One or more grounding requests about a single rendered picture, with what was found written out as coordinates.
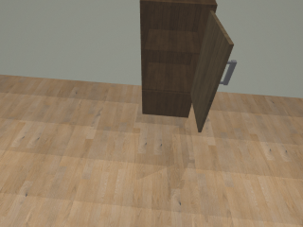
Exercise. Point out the cupboard door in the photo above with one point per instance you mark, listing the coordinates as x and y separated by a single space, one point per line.
214 55

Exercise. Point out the handle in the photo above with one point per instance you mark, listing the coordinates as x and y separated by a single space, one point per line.
230 70

